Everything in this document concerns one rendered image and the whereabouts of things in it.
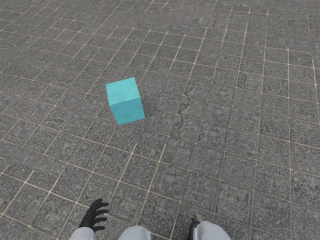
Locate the carton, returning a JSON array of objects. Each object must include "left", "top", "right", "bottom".
[{"left": 106, "top": 77, "right": 145, "bottom": 125}]

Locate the right robot thigh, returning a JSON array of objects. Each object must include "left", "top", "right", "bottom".
[{"left": 193, "top": 222, "right": 231, "bottom": 240}]

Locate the left robot hand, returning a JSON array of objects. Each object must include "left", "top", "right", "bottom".
[{"left": 79, "top": 198, "right": 109, "bottom": 232}]

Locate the robot left forearm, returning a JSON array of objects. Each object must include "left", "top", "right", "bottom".
[{"left": 69, "top": 227, "right": 94, "bottom": 240}]

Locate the left robot thigh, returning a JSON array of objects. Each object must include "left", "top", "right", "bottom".
[{"left": 118, "top": 226, "right": 152, "bottom": 240}]

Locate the robot thigh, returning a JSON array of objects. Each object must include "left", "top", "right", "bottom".
[
  {"left": 193, "top": 222, "right": 231, "bottom": 240},
  {"left": 118, "top": 226, "right": 152, "bottom": 240}
]

